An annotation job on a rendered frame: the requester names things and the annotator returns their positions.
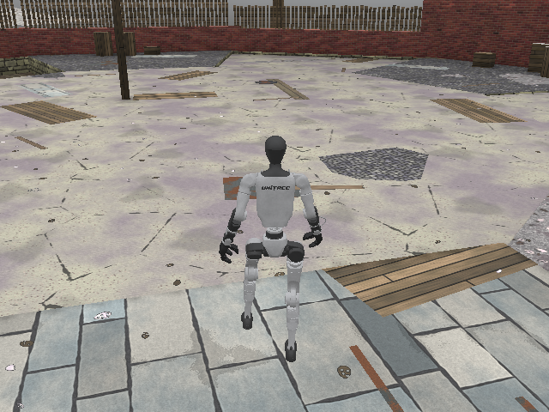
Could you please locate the robot right upper arm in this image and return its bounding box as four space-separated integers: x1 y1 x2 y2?
293 173 317 219

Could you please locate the right robot hand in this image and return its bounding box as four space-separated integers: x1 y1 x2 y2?
303 232 323 248

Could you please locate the robot left thigh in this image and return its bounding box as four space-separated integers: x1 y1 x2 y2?
245 238 263 282

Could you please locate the left robot forearm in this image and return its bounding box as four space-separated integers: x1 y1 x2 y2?
222 208 241 245

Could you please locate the robot left upper arm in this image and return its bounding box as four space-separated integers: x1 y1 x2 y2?
233 173 257 221

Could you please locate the right robot forearm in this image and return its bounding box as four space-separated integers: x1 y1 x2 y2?
307 206 322 235

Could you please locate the robot left shin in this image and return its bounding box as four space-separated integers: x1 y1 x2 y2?
244 267 256 318

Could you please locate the left robot hand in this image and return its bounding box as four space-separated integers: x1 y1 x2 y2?
219 241 238 264

